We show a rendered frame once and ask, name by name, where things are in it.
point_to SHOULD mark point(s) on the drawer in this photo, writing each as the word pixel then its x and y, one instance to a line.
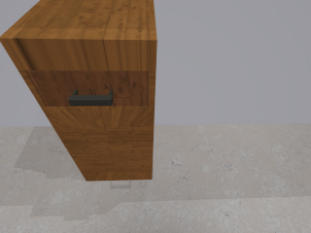
pixel 130 87

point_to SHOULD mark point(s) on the cabinet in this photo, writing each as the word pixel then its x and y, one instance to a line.
pixel 107 143

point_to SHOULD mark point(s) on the handle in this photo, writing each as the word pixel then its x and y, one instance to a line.
pixel 91 100

